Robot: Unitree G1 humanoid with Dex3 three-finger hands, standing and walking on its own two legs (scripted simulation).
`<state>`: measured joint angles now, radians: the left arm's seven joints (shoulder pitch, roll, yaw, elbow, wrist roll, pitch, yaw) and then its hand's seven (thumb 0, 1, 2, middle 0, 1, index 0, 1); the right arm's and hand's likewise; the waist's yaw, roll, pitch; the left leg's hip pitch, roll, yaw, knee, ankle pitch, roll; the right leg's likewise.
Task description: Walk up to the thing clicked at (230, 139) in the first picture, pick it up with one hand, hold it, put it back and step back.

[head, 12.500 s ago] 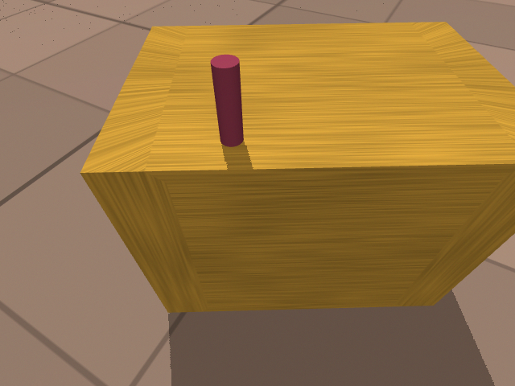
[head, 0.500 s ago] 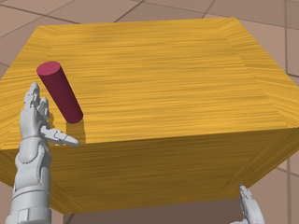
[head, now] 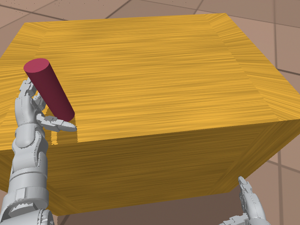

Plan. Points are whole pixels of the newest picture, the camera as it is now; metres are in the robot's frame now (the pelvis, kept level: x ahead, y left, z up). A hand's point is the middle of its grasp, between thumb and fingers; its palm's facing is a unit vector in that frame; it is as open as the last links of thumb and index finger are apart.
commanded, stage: close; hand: left
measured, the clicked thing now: (53, 94) +0.43 +0.24 +0.13
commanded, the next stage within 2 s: settle in 0.54 s
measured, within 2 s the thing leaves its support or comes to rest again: leaves its support in 1.04 s
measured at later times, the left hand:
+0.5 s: hand (60, 102) +0.42 +0.23 +0.10, palm faces +0.26 -0.97 +0.01, open 8.8 cm
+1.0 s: hand (61, 103) +0.42 +0.23 +0.10, palm faces +0.26 -0.97 -0.02, open 7.0 cm
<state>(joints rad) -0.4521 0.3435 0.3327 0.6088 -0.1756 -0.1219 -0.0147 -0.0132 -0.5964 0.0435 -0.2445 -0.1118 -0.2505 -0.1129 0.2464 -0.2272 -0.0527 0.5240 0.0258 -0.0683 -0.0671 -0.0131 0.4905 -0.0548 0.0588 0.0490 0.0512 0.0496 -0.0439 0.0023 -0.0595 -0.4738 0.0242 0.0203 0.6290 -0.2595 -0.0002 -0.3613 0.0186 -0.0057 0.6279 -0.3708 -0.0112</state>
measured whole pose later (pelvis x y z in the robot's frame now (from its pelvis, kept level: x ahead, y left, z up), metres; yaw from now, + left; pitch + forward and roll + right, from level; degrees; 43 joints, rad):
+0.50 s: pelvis +0.01 +0.01 -0.01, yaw -1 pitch +8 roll -1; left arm -0.50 0.32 0.31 0.66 -0.17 -0.13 0.01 -0.01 -0.20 0.61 -0.96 -0.81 -0.99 -0.82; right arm 0.31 -0.22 -0.06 0.43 0.02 -0.06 -0.03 -0.01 0.48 -0.05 0.06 0.05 0.05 0.05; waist -0.04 0.01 -0.09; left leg -0.53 0.02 0.03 0.69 -0.30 0.01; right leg -0.41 0.02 0.01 0.67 -0.39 0.00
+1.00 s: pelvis +0.00 +0.01 -0.01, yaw -1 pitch +8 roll -1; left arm -0.53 0.34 0.32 0.67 -0.15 -0.09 0.01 -0.01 -0.04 1.11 -0.89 -1.06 -0.92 -1.07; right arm 0.31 -0.22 -0.03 0.41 0.02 -0.03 -0.05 -0.01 0.50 -0.06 0.06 0.05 0.05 0.05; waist -0.05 0.02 -0.09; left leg -0.57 0.03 0.03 0.74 -0.31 0.01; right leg -0.46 0.02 0.00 0.73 -0.41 0.00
